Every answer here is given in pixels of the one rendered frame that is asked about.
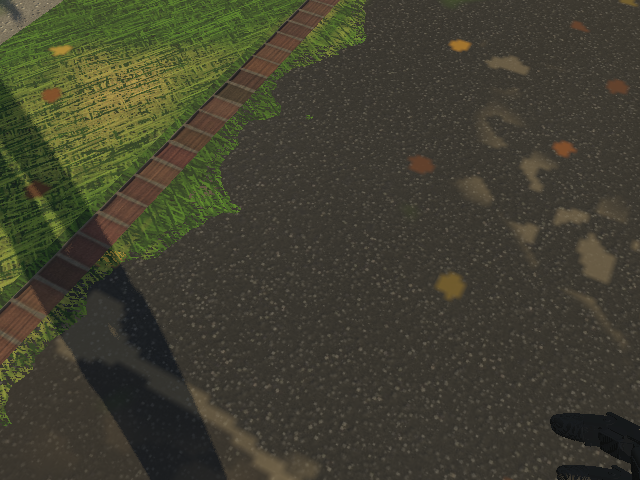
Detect right robot hand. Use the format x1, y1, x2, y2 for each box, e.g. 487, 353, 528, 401
550, 412, 640, 480

